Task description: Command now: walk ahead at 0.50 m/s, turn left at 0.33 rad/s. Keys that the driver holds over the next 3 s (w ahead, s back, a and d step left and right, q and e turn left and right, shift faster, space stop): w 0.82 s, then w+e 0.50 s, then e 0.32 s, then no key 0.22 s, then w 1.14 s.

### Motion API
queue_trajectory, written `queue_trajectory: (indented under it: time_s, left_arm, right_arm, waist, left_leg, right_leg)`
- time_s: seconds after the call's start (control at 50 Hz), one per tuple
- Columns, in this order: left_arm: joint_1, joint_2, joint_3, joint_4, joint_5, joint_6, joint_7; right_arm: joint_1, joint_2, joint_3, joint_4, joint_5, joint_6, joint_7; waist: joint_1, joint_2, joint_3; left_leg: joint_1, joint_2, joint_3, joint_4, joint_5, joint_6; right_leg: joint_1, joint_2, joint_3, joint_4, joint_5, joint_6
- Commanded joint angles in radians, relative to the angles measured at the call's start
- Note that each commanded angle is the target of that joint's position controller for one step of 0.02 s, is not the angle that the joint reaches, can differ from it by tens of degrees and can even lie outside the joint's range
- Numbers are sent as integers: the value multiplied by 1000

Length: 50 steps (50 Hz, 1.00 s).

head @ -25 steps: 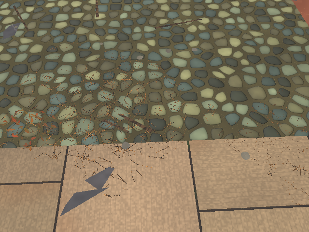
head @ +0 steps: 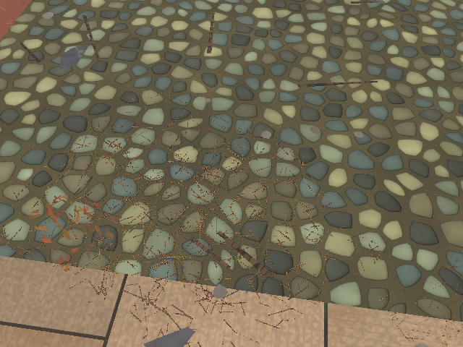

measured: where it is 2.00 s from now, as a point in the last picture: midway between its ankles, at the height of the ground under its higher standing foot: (229, 205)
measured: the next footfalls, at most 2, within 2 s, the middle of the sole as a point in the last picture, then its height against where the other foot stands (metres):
right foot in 0.16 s outside the picture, level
left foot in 0.68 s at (190, 318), level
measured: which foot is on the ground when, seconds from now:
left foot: down 0.00-0.18, up 0.20-0.66, down 0.68-1.00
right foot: up 0.00-0.14, down 0.16-0.70, up 0.72-1.00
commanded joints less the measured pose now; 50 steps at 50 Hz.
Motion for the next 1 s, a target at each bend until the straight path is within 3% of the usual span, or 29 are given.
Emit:
queue_trajectory:
  time_s: [0.02, 0.06, 0.08, 0.12, 0.14, 0.16, 0.18, 0.2, 0.22, 0.24, 0.26, 0.28, 0.34, 0.42, 0.48, 0.58, 0.64, 0.66, 0.68, 0.7, 0.72, 0.74, 0.76, 0.78, 0.82, 0.86, 0.9, 1.0]
  left_arm:
    - [-148, 54, 0, -104, -6, -22, -9]
    - [-167, 65, -1, -122, -11, -30, -10]
    - [-141, 76, 2, -121, -12, -33, -9]
    - [8, 112, 18, -79, -16, -41, 4]
    - [154, 131, 29, -33, -18, -49, 16]
    - [310, 169, 42, 0, -3, -58, 31]
    - [415, 285, 70, 6, 23, -59, 37]
    - [378, 246, 67, 25, -4, -41, 23]
    - [265, 174, 51, 5, -21, -37, 18]
    - [197, 107, 34, -3, -23, -41, 13]
    - [181, 84, 25, 6, -17, -46, 14]
    - [189, 70, 18, 25, -20, -52, 17]
    - [250, 84, 20, 68, -30, -76, 12]
    - [316, 93, 21, 105, -35, -78, 11]
    - [359, 96, 20, 128, -38, -77, 11]
    - [427, 113, 21, 164, -28, -70, 22]
    - [407, 130, 25, 174, -21, -62, 32]
    - [397, 136, 26, 176, -21, -58, 33]
    - [390, 127, 22, 176, -25, -54, 33]
    - [379, 96, 10, 142, -34, -56, 31]
    - [495, -4, -9, 123, -63, -55, 24]
    - [429, 116, 22, 138, -31, -47, 32]
    - [355, 107, 25, 115, -30, -51, 27]
    - [320, 84, 19, 110, -31, -55, 21]
    - [329, 62, 17, 121, -10, -33, 11]
    - [339, 42, 16, 131, -9, -12, -1]
    - [282, 41, 18, 114, -11, 0, -8]
    - [115, 36, 15, 60, -17, 2, -14]
  right_arm:
    - [97, -123, -18, -18, -8, -11, -12]
    - [103, -137, -17, -14, -14, -13, -19]
    - [86, -148, -18, -15, -16, -15, -23]
    - [42, -174, -21, -20, -19, -21, -25]
    - [27, -181, -21, -18, -21, -23, -19]
    - [26, -158, -14, -30, -16, -27, -14]
    - [147, -58, 6, -51, 24, -29, -6]
    - [161, -109, -3, -35, 8, -28, -8]
    - [81, -128, -7, -42, -14, -21, -8]
    - [2, -118, -1, -58, -20, -23, 0]
    - [-30, -100, 1, -68, -20, -19, 7]
    - [-31, -92, 3, -73, -32, -8, 14]
    - [-27, -63, 12, -68, -39, 13, 28]
    - [-208, -52, 24, -127, -36, 16, 36]
    - [-326, -26, 40, -164, -29, 12, 41]
    - [-442, -38, 45, -200, -23, 6, 34]
    - [-394, -61, 34, -191, -27, -4, 25]
    - [-302, -74, 26, -160, -30, -10, 18]
    - [-146, -97, 12, -106, -40, -21, 9]
    - [34, -170, -8, -71, -63, -29, -4]
    - [73, -261, -34, -61, -65, -21, -5]
    - [17, -206, -27, -67, -20, -9, 3]
    - [-79, -151, -11, -77, -12, -9, 5]
    - [-126, -101, 2, -79, -16, -16, 9]
    - [-151, -60, 14, -60, -12, -29, 3]
    - [-115, -69, 12, -40, -11, -47, 1]
    - [-85, -89, 7, -22, -8, -58, -1]
    - [-24, -76, 14, 5, -11, -59, -5]
  waist:
    - [-35, 109, 18]
    - [-31, 118, 26]
    - [-9, 122, 26]
    - [65, 135, -26]
    - [134, 107, -100]
    - [199, 64, -202]
    - [168, -153, -363]
    - [143, -174, -357]
    - [102, -54, -165]
    - [97, 28, -75]
    - [79, 18, -28]
    - [59, -13, -12]
    - [40, -34, -26]
    - [68, -22, 20]
    - [96, -25, 26]
    - [126, -30, 33]
    - [86, -37, 10]
    - [46, -34, -38]
    - [-19, -1, -123]
    - [-83, 81, -247]
    - [-26, 319, -347]
    - [-26, 155, -283]
    - [12, 122, -142]
    - [34, 89, -78]
    - [86, 113, -36]
    - [97, 105, -43]
    - [97, 101, -11]
    - [67, 91, 41]
  left_leg:
    - [61, 267, -148, -19, 499, 82]
    - [98, 295, -158, -1, 559, 76]
    - [101, 308, -156, 15, 607, 64]
    - [84, 302, -129, 138, 854, 29]
    - [69, 266, -95, 305, 907, 13]
    - [-70, 224, -69, 533, 711, 1]
    - [-368, 72, 15, 912, 185, -48]
    - [-524, 15, -9, 1050, -265, -42]
    - [-584, 88, -27, 1085, -183, -38]
    - [-579, 129, -18, 1028, -111, -39]
    - [-559, 159, -5, 971, -83, -40]
    - [-525, 180, 5, 926, -70, -48]
    - [-517, 197, 48, 871, -34, -72]
    - [-641, 241, 106, 705, 102, -109]
    - [-605, 230, 146, 517, 205, -121]
    - [-568, 199, 166, 354, 209, -94]
    - [-467, 160, 172, 288, 98, -50]
    - [-351, 129, 184, 248, 80, -29]
    - [-145, 123, 182, 195, 114, 0]
    - [116, 318, -25, 188, 46, 56]
    - [347, 588, -493, 91, -2, 190]
    - [268, 549, -528, 47, -36, 176]
    - [136, 506, -366, 28, -6, 149]
    - [26, 458, -264, -11, 88, 123]
    - [-98, 378, -129, -60, 179, 70]
    - [-120, 372, -63, -89, 247, 67]
    - [-123, 368, -3, -129, 237, 59]
    - [-77, 346, 122, -154, 298, 23]
  right_leg:
    - [-26, 48, -54, -100, 44, -24]
    - [15, 66, -56, -162, 19, -53]
    - [66, 75, -53, -195, -9, -72]
    - [277, 132, -67, -238, -99, -111]
    - [441, 155, -81, -295, -91, -133]
    - [682, 46, 24, -304, -122, -170]
    - [977, -246, 472, -330, -221, -294]
    - [950, -309, 751, -483, -259, -342]
    - [783, -271, 612, -500, -357, -324]
    - [654, -222, 470, -526, -315, -300]
    - [579, -170, 364, -553, -231, -270]
    - [525, -131, 288, -572, -152, -248]
    - [511, -98, 188, -602, 25, -252]
    - [549, -65, 102, -656, 88, -251]
    - [564, -36, 43, -648, 172, -227]
    - [689, -86, 44, -598, 274, -221]
    - [755, -111, 37, -486, 484, -202]
    - [757, -98, 22, -375, 592, -190]
    - [695, -58, -17, -195, 579, -170]
    - [499, -13, -52, 82, 289, -150]
    - [143, 175, -104, 433, -436, -108]
    - [54, 141, 25, 511, -472, -124]
    - [27, 96, 37, 496, -384, -131]
    - [55, 63, 34, 443, -322, -128]
    - [139, 28, 22, 360, -277, -108]
    - [159, 37, 19, 346, -253, -93]
    - [98, 28, 24, 316, -191, -83]
    - [-13, 33, 15, 150, -16, -70]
